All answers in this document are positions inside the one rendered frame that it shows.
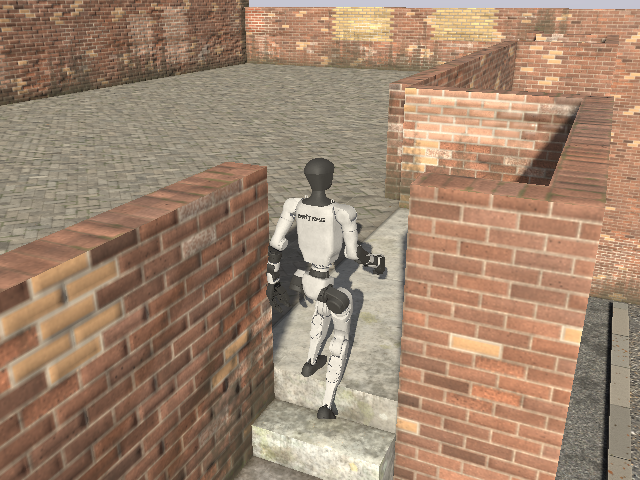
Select left robot upper arm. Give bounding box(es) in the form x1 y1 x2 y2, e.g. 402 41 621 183
270 198 304 251

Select robot shin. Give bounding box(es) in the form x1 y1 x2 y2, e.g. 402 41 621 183
322 340 349 410
307 301 331 365

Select right robot hand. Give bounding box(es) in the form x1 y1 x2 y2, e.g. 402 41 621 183
364 255 385 275

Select left robot forearm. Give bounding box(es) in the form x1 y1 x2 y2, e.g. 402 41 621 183
266 240 282 284

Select right robot upper arm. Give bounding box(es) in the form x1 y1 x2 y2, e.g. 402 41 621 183
334 204 361 260

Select robot right shin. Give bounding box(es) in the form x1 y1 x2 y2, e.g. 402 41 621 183
322 340 349 410

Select robot left shin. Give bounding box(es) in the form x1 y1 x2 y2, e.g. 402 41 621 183
307 301 331 365

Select right robot forearm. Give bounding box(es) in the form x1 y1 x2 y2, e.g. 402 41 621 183
354 245 380 268

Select left robot hand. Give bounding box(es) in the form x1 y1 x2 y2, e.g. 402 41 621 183
266 281 291 313

